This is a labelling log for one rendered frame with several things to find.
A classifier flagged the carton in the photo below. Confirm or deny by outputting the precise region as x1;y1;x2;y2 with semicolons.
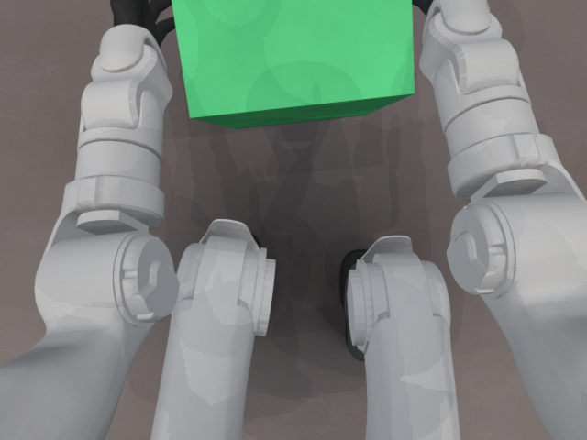
172;0;415;129

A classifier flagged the robot right forearm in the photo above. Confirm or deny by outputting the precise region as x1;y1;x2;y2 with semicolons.
419;0;587;204

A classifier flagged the robot left foot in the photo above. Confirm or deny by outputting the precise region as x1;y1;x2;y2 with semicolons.
251;233;260;249

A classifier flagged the left robot hand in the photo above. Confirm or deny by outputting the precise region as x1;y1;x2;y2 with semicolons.
110;0;175;48

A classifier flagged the right robot upper arm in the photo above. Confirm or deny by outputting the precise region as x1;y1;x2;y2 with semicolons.
447;192;587;440

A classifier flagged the robot left forearm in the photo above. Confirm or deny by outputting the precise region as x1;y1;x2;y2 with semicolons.
35;24;172;306

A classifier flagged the left robot shin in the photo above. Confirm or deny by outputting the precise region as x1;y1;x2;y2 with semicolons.
172;219;260;313

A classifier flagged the left robot upper arm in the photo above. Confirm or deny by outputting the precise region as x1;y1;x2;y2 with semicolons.
0;231;180;440

